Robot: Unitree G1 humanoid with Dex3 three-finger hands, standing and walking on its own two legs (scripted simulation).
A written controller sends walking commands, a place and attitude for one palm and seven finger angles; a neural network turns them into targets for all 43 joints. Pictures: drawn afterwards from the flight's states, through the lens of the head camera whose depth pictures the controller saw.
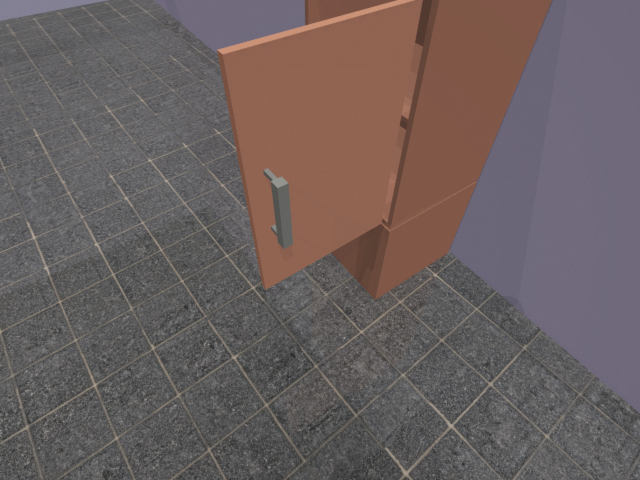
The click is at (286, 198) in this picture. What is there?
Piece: cupboard door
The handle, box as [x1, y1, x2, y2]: [263, 168, 292, 248]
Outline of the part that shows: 267,168 263,171 264,174 271,181 276,224 272,225 271,229 276,234 278,242 284,248 292,244 288,183 281,176 277,178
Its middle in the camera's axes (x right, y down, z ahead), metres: -0.09 -0.06 +0.77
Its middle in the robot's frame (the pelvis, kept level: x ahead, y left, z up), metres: +0.60 +0.12 -0.07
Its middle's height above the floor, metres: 0.71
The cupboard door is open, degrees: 91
